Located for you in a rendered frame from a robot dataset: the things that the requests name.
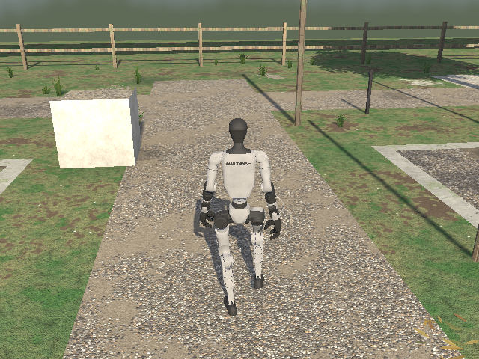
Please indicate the right robot thigh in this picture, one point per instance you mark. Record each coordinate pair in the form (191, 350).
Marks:
(257, 218)

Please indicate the robot right forearm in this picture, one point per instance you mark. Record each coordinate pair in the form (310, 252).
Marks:
(272, 204)

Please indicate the right robot shin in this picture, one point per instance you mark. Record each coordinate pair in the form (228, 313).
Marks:
(258, 257)

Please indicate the robot right upper arm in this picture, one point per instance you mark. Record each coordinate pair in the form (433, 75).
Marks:
(265, 171)

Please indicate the robot left upper arm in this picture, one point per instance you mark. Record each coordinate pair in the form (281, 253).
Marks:
(212, 170)

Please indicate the right robot hand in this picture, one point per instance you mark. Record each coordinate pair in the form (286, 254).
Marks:
(276, 229)

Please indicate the left robot hand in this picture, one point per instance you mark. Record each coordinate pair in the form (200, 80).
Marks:
(204, 216)

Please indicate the robot left forearm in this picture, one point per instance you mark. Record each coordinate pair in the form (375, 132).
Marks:
(206, 199)

